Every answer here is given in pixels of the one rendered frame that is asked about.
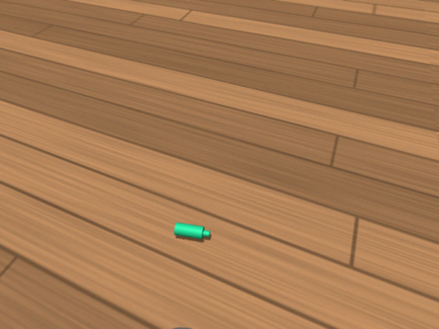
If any bottle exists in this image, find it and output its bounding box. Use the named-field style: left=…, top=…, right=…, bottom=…
left=174, top=222, right=210, bottom=239

